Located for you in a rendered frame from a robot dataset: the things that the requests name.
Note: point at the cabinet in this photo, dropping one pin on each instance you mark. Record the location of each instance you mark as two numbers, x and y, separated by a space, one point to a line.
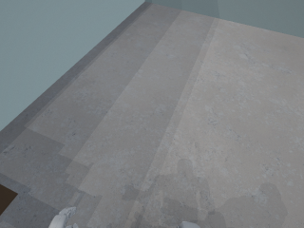
6 197

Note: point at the robot left hand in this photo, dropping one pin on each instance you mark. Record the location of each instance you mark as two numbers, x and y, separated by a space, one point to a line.
60 221

